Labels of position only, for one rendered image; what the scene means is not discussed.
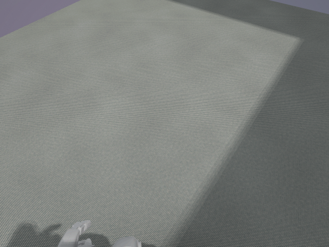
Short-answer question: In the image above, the robot left thigh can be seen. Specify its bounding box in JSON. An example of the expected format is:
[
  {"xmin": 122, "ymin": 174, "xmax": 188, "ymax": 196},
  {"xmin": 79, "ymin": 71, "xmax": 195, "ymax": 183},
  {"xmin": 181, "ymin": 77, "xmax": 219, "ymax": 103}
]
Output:
[{"xmin": 112, "ymin": 236, "xmax": 142, "ymax": 247}]

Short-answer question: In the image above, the left robot hand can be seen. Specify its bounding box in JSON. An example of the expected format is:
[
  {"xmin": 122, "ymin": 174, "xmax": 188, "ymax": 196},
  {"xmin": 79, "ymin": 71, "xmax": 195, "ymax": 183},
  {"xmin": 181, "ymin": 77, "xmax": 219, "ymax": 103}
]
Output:
[{"xmin": 58, "ymin": 220, "xmax": 95, "ymax": 247}]

